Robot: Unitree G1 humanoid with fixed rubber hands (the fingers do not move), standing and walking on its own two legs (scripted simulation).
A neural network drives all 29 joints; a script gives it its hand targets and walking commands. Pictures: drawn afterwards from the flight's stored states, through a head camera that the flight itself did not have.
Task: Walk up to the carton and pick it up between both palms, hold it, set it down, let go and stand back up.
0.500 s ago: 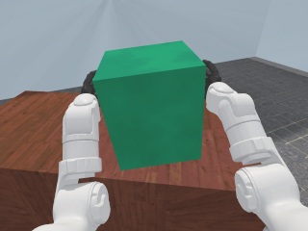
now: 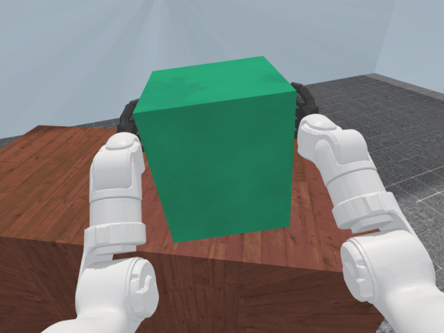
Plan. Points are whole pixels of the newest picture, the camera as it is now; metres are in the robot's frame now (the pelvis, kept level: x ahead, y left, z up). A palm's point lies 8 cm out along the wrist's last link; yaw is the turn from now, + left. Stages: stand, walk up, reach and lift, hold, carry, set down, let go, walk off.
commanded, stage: hold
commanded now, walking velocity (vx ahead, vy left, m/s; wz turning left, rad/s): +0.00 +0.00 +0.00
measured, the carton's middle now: (219, 147) +0.38 +0.00 +0.23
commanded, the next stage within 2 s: none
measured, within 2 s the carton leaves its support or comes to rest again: neither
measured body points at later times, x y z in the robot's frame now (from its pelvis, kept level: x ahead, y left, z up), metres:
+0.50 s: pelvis +0.01 +0.00 +0.00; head -0.09 +0.02 +0.44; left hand +0.38 +0.16 +0.27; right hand +0.38 -0.14 +0.28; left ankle +0.02 +0.12 -0.75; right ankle +0.03 -0.11 -0.75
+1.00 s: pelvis +0.00 +0.00 +0.00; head -0.10 +0.02 +0.44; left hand +0.37 +0.17 +0.27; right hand +0.37 -0.14 +0.29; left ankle +0.02 +0.12 -0.75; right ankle +0.03 -0.11 -0.75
